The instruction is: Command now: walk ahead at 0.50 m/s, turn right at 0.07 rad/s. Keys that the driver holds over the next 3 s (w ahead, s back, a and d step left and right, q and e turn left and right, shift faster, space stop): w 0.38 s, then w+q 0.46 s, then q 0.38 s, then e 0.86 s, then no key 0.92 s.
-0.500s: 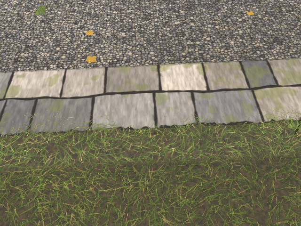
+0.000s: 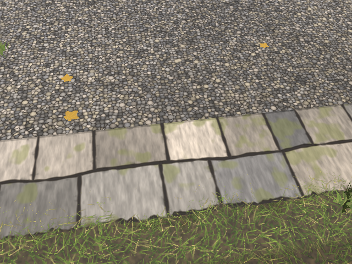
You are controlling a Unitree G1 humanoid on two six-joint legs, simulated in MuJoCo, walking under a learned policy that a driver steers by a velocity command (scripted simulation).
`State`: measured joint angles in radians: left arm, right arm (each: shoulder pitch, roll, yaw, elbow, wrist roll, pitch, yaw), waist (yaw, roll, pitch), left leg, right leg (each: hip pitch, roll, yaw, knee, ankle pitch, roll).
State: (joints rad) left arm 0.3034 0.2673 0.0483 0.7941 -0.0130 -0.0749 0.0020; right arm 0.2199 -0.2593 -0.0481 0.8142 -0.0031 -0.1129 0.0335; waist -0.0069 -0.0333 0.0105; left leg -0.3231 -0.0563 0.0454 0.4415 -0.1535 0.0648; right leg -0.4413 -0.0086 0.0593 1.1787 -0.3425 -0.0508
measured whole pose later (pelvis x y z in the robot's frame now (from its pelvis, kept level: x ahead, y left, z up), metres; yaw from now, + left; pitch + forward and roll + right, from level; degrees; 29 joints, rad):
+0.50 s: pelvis +0.27 -0.05 -0.01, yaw +2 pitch +3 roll +0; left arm 0.09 0.24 0.04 0.69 0.00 -0.10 -0.02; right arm 0.38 -0.28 -0.03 0.91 0.03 -0.07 0.01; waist -0.05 0.02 0.02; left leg -0.27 -0.01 -0.06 1.08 -0.46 0.04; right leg -0.44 0.01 -0.06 0.54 -0.15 -0.05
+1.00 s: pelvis +0.53 +0.02 -0.02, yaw +18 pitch +2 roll -1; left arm 0.43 0.20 0.03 0.95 0.08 -0.11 -0.02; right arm 0.12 -0.25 -0.03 0.79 -0.05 -0.09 0.07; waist 0.03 0.03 0.01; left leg -0.53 -0.01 0.01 0.57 -0.05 0.09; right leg 0.14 -0.09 -0.31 0.42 -0.46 0.06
